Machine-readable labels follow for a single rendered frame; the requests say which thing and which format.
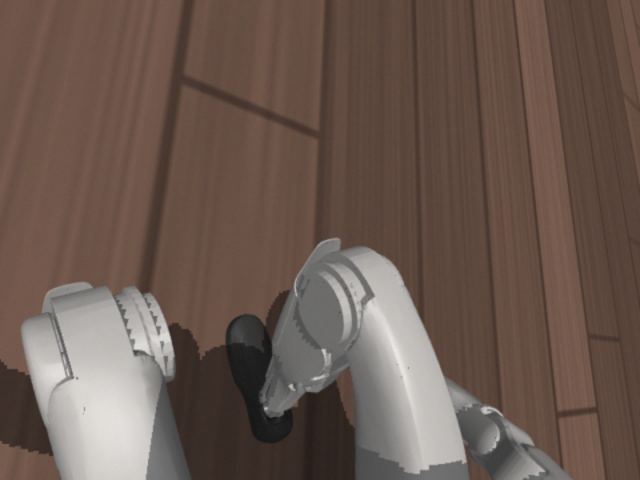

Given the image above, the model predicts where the right robot hand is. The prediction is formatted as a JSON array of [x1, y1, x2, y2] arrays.
[[444, 376, 483, 422]]

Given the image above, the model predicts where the right robot foot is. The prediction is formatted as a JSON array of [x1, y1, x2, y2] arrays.
[[226, 315, 293, 443]]

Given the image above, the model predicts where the right robot arm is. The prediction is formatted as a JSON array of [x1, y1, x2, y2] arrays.
[[458, 404, 573, 480]]

